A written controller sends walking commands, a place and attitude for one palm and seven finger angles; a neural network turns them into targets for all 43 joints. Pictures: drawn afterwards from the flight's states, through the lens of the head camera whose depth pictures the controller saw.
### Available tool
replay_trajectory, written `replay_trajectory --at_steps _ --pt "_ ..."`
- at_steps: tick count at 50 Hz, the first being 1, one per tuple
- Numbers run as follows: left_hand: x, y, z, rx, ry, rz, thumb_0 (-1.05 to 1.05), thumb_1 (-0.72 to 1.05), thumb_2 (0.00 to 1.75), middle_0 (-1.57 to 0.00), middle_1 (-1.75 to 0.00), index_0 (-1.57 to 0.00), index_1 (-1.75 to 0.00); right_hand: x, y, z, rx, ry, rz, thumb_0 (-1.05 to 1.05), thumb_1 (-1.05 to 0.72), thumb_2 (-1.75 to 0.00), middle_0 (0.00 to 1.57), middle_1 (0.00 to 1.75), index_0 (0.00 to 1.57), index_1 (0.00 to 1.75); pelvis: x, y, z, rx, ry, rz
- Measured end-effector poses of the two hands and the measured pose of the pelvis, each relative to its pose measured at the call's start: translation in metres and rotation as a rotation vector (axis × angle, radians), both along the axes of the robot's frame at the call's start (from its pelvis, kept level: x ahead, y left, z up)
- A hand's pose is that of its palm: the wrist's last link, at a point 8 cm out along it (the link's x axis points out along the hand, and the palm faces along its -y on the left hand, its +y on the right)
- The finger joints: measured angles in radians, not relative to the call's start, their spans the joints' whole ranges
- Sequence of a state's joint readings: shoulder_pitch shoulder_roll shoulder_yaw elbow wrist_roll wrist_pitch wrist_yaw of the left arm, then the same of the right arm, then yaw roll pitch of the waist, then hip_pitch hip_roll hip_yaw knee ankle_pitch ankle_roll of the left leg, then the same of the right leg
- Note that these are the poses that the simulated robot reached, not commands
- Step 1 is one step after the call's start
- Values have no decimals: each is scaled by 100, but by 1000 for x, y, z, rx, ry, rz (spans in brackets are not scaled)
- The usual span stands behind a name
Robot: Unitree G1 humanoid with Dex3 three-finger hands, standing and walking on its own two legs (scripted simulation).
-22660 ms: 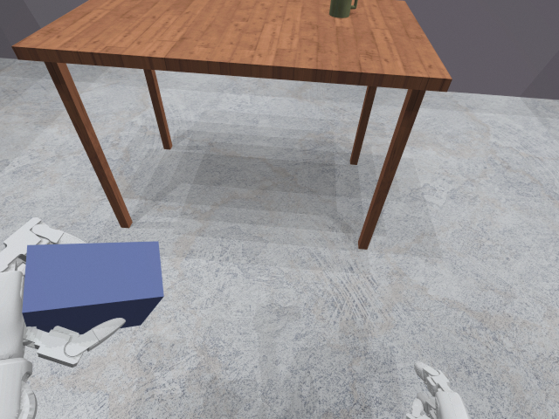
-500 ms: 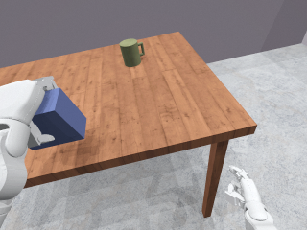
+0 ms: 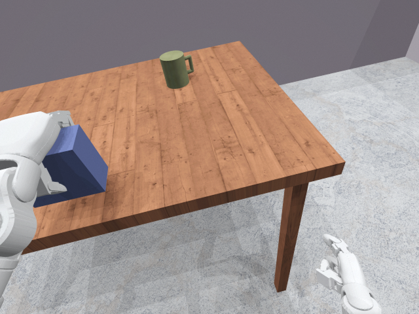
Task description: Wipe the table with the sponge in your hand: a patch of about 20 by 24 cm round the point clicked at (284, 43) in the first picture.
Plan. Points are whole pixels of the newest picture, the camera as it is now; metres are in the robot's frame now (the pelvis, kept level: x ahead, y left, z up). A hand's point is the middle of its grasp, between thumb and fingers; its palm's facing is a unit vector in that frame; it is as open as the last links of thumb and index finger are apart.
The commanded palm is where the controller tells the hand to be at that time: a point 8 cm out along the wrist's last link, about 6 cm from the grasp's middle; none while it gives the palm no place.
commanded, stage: move the sponge above the wiping area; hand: left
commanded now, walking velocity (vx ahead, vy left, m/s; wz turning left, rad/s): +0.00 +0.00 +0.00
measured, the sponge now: (61, 174) +0.27 +0.31 +0.18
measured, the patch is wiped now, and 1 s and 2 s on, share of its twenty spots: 0.05 0.05 0.05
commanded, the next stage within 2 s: none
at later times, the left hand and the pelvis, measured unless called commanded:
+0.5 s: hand (54, 152) +0.29 +0.32 +0.21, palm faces +0.11 +0.02 -0.99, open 10.4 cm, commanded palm +0.24 +0.32 +0.29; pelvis +0.01 +0.02 +0.01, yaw +0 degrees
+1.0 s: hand (54, 151) +0.30 +0.34 +0.20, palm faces +0.04 +0.04 -1.00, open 10.4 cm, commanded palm +0.26 +0.34 +0.28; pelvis +0.03 +0.01 +0.01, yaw +1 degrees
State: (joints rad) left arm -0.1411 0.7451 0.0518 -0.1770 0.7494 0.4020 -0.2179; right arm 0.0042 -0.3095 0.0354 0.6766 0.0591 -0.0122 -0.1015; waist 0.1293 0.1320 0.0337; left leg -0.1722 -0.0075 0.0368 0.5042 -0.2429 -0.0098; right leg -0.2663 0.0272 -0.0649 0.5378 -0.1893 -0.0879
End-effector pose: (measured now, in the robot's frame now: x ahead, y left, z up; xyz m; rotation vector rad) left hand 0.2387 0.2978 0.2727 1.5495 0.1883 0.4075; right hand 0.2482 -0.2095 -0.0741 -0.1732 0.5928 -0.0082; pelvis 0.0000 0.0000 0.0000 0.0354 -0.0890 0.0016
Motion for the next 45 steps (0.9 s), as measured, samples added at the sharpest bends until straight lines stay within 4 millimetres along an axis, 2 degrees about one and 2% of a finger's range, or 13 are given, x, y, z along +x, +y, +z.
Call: replay_trajectory --at_steps 8,14,20,27,35,45 --pt "7 -1 3 4 -24 -56 0 -53 103 -71 -132 -72 -133 -3 17 0 8 7 19 2 -91 -90 20 30 20 30 1 10 2 3 0 2" --pt "14 12 3 -7 -28 -11 0 -53 103 -71 -132 -72 -133 -1 32 0 23 20 43 2 -90 -90 20 30 20 30 2 15 4 2 10 3" --pt "19 17 -5 -11 16 -1 0 -53 103 -71 -132 -72 -133 4 40 1 24 20 57 2 -90 -90 20 30 20 30 7 20 5 0 18 7" --pt "23 14 -9 -4 20 -48 0 -53 103 -71 -132 -72 -133 13 43 3 9 24 69 2 -90 -90 20 30 20 30 14 22 7 -5 22 10" --pt "25 22 -4 -6 -5 -5 0 -53 103 -71 -132 -72 -132 23 41 4 11 29 72 2 -90 -90 20 30 20 30 22 22 8 -9 32 10" --pt "35 31 -20 -2 94 16 0 -53 103 -71 -132 -72 -132 26 32 4 -10 37 62 2 -90 -90 20 30 20 30 26 17 8 -12 39 18"
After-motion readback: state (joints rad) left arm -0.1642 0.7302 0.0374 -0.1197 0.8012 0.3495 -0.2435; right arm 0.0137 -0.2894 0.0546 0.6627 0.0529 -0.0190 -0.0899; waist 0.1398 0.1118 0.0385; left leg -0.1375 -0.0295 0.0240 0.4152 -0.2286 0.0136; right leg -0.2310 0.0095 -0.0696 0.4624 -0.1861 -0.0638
